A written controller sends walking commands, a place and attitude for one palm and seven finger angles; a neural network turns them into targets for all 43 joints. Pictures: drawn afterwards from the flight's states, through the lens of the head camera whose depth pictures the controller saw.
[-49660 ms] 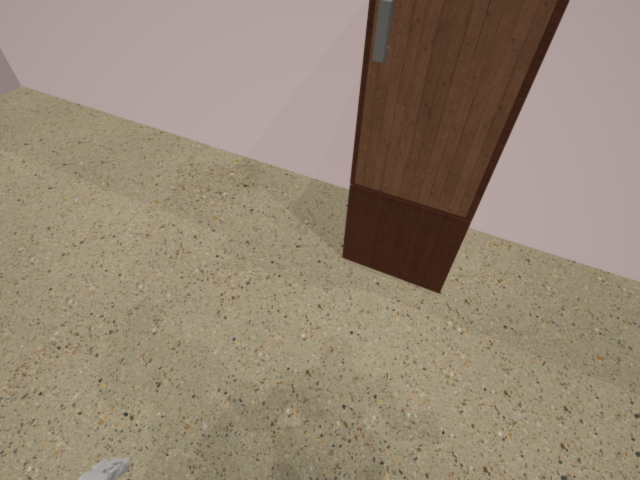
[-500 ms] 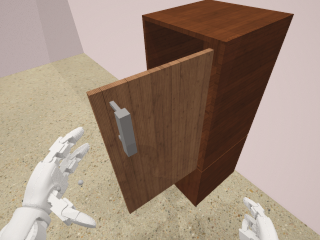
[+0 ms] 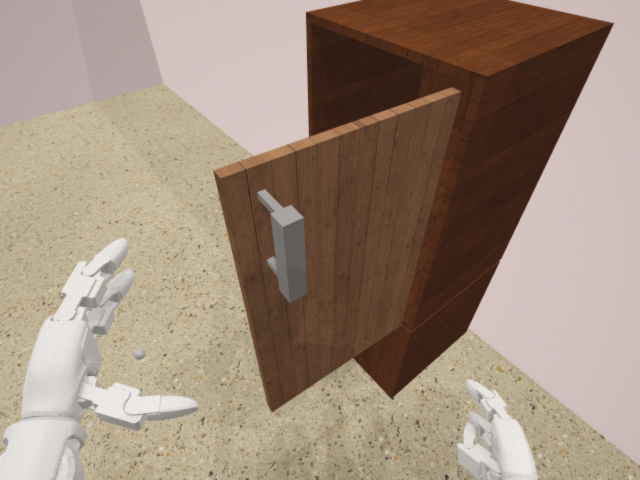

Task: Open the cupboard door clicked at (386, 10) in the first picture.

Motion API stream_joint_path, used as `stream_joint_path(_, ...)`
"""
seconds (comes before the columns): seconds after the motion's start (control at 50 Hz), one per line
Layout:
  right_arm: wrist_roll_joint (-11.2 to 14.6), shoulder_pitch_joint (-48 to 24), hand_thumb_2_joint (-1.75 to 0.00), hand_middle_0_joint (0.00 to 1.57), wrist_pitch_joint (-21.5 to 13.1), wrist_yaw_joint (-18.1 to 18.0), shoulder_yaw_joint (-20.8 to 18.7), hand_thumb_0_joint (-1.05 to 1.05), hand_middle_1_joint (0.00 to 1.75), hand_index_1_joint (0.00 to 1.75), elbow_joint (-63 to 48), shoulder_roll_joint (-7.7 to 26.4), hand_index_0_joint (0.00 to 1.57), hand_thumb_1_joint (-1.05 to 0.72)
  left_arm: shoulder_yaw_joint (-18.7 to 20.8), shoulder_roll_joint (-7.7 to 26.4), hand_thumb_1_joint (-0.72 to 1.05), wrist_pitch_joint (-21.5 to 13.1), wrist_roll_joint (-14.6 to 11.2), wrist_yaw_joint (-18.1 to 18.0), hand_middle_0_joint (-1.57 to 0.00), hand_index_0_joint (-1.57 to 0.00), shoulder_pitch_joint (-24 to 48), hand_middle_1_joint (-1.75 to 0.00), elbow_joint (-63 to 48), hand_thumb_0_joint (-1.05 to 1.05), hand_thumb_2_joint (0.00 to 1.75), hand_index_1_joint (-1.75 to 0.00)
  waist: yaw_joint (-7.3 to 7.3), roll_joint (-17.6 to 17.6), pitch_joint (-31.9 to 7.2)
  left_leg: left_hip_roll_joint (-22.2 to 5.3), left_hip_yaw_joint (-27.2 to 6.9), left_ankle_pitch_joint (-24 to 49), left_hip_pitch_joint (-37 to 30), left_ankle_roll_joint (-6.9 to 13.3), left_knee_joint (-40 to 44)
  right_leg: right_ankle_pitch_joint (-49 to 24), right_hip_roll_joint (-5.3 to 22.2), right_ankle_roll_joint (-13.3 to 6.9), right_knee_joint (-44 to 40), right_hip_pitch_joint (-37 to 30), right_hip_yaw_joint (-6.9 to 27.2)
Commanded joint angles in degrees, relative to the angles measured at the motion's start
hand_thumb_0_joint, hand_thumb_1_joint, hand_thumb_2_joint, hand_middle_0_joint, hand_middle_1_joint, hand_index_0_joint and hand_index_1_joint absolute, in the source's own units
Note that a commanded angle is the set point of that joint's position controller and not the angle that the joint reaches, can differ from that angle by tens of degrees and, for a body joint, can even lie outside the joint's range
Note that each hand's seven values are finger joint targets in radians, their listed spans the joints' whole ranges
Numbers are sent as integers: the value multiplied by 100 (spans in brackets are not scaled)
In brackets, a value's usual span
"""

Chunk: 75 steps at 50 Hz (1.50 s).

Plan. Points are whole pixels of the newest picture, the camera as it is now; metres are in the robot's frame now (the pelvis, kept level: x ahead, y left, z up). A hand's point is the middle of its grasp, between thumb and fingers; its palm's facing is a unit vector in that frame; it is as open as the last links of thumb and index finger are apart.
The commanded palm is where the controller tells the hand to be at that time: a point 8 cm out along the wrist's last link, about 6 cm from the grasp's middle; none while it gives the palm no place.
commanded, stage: draw the hand back to the body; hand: left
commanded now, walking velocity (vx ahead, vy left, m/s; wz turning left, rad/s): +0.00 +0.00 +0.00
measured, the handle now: (280, 245) +0.34 +0.09 +0.15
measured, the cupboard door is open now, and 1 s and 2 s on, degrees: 86 86 86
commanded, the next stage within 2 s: step back with the hand held close in 0.92 s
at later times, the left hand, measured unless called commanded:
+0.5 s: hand (99, 315) +0.22 +0.25 +0.16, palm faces +0.38 -0.84 -0.38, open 9.5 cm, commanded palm +0.17 +0.30 +0.17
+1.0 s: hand (116, 313) +0.22 +0.24 +0.16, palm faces +0.41 -0.83 -0.38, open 7.4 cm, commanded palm +0.17 +0.28 +0.17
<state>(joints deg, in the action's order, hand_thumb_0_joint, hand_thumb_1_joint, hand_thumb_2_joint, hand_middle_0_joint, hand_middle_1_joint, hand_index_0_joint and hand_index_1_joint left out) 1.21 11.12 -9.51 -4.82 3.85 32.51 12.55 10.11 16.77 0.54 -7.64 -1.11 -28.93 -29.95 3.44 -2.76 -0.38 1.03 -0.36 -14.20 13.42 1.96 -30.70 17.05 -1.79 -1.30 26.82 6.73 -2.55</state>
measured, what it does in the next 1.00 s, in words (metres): stands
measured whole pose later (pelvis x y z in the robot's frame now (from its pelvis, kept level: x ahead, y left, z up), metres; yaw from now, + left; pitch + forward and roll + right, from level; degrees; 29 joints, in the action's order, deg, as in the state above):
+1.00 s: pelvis +0.03 -0.01 +0.01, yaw -1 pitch -3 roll +0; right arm 0.7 10.3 -2.6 -4.1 0.9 35.7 13.1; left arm 17.6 19.4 -3.9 -4.6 -6.5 -27.0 -22.2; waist 3.5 -3.5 0.8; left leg 0.4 0.6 -13.2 7.3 1.0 -23.9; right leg 15.5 -2.5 -2.1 19.9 1.1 -1.2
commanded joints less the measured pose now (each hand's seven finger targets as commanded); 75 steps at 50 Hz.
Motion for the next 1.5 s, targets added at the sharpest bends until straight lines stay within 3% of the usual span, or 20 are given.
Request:
stream_joint_path(0.0,-93,-702,-90,20,-170,-11,-291,0,30,30,-846,590,20,-90,520,809,-1,-718,333,-499,-17,-17,648,-30,-1305,0,51,-30,-47,-340,-228,-198,-286,144,-784,-87,830,-237,132,-57,-731,576,189)
stream_joint_path(0.22,-114,-763,-90,20,65,61,-378,0,30,30,-675,662,20,-90,915,1019,37,-870,435,-672,-18,-18,344,-30,-834,0,68,-30,12,83,-159,-312,-328,782,-851,-135,1072,-740,71,-63,-791,131,158)
stream_joint_path(0.38,-92,-706,-90,20,193,98,-445,0,30,30,-665,664,20,-90,1268,1209,65,-920,413,-682,-19,-19,414,-30,-873,0,80,-30,34,-303,-339,-332,-274,1495,-985,-206,1015,-1176,89,-58,-737,-48,167)
stream_joint_path(0.52,-70,-699,-90,20,282,76,-496,0,30,30,-602,686,20,-90,1599,1431,90,-881,347,-692,-20,-20,583,-30,-540,0,90,-30,18,-98,-285,-292,-142,1531,-1041,-142,942,-1353,101,-41,-886,-16,197)
stream_joint_path(0.58,-75,-688,-90,20,316,89,-504,0,30,30,-613,679,20,-90,1364,1181,90,-852,336,-653,-20,-20,520,-30,-495,0,90,-30,-14,-82,-339,-280,-104,1786,-1158,-111,889,-1557,118,-6,-858,7,193)
stream_joint_path(0.66,-78,-720,-90,20,330,95,-514,0,30,30,-629,703,20,-90,1314,1235,90,-841,356,-646,-20,-20,658,-30,-615,0,90,-30,-21,-157,-363,-258,-88,1766,-1202,-89,874,-1589,127,6,-889,20,226)
stream_joint_path(0.72,-83,-737,-90,20,345,71,-509,0,30,30,-637,686,20,-90,1494,1435,90,-853,353,-676,-20,-20,634,-30,-597,0,90,-30,26,-3,-399,-216,-59,1699,-1143,-69,855,-1660,141,-6,-931,-85,239)
stream_joint_path(0.96,-77,-812,-90,20,401,39,-494,0,30,30,-630,635,20,-90,1377,1265,90,-849,303,-615,-20,-20,648,-30,-428,0,90,-30,-5,-148,-211,-183,30,1490,-1210,-29,853,-1613,172,38,-1063,57,291)
stream_joint_path(1.0,-91,-815,-90,20,385,28,-502,0,30,30,-631,641,20,-90,1460,1350,90,-877,302,-626,-20,-20,631,-30,-436,0,90,-30,18,59,-302,-172,37,1514,-1223,-8,834,-1682,171,50,-1059,21,294)
stream_joint_path(1.02,-65,-840,-90,20,390,3,-506,0,30,30,-640,661,20,-90,1711,1660,90,-884,281,-660,-20,-20,897,-30,-580,0,90,-30,42,149,-375,-170,32,1497,-1210,-2,812,-1711,185,51,-1085,-42,322)
stream_joint_path(1.04,-10,-761,-90,20,488,34,-561,0,30,30,-752,772,20,-90,2411,2366,90,-1082,320,-675,-20,-20,1225,-30,-841,0,90,-30,-141,126,45,-269,-140,1263,-955,111,536,-2324,518,87,-1350,572,968)
stream_joint_path(1.06,-49,-747,-90,20,581,47,-568,0,30,30,-648,699,20,-90,2033,1863,90,-1106,330,-607,-20,-20,681,-30,-426,0,90,-30,-183,364,-81,-263,-201,1232,-888,103,409,-2603,665,95,-1234,455,975)
stream_joint_path(1.1,-25,-729,-90,20,723,81,-595,0,30,30,-757,698,20,-90,1712,1521,90,-1031,366,-558,-20,-20,237,-30,-208,0,90,-30,-194,620,-209,-271,-58,1416,-852,97,271,-3264,735,279,-1069,408,908)
stream_joint_path(1.16,13,-665,-90,20,876,91,-664,0,30,30,-836,744,20,-90,1614,1442,90,-1013,393,-569,-20,-20,12,-30,-258,0,90,-30,-223,396,-644,-364,52,1924,-916,79,189,-3912,767,375,-758,231,816)
stream_joint_path(1.22,39,-670,-90,20,973,55,-702,0,30,30,-929,774,20,-90,1737,1655,90,-1025,410,-639,-20,-20,3,-30,-645,0,90,-30,-232,143,-932,-478,30,2547,-993,77,214,-3951,720,364,-511,159,674)
stream_joint_path(1.28,63,-642,-90,20,1025,29,-716,0,30,30,-1093,755,20,-90,1962,1877,90,-1057,393,-707,-20,-20,-103,-30,-1079,0,90,-30,-223,158,-1185,-604,-92,3063,-1005,71,264,-3721,589,269,-246,110,635)
stream_joint_path(1.32,58,-703,-90,20,1047,-3,-720,0,30,30,-1121,747,20,-90,2192,2086,90,-1074,381,-754,-20,-20,-212,-30,-1212,0,90,-30,-188,-41,-1204,-673,-168,3136,-871,83,312,-3462,553,227,-133,91,631)
stream_joint_path(1.34,69,-667,-90,20,1055,-1,-711,0,30,30,-1164,702,20,-90,2152,1984,90,-1075,363,-760,-20,-20,-323,-30,-1217,0,90,-30,-200,-20,-1169,-699,-216,3070,-722,74,344,-3287,527,204,-80,62,637)
stream_joint_path(1.42,38,-637,-90,20,1026,8,-750,0,30,30,-1169,752,20,-90,2220,1910,90,-1113,351,-779,-20,-20,-589,-30,-1066,0,90,-30,-204,-272,-910,-786,-401,2141,-120,94,596,-2235,439,157,-59,171,700)
stream_joint_path(1.48,33,-567,-90,20,961,27,-730,0,30,30,-1155,776,20,-90,2111,1746,90,-1160,370,-788,-20,-20,-589,-30,-886,0,90,-30,-273,-205,-574,-829,-545,777,542,130,796,-1298,420,113,-121,274,821)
